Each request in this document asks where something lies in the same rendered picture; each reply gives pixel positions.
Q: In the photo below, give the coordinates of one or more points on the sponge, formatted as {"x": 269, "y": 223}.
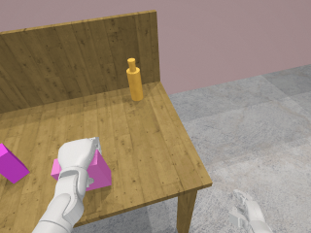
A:
{"x": 97, "y": 169}

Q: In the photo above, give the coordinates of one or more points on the robot left hand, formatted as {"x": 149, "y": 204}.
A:
{"x": 79, "y": 153}

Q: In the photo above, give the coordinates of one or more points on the robot right forearm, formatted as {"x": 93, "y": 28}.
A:
{"x": 258, "y": 226}

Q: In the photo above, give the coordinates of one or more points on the robot right hand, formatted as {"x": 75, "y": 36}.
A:
{"x": 252, "y": 211}

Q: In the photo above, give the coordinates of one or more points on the robot left forearm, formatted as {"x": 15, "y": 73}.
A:
{"x": 66, "y": 207}

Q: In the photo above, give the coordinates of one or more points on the table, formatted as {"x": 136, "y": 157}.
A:
{"x": 67, "y": 81}

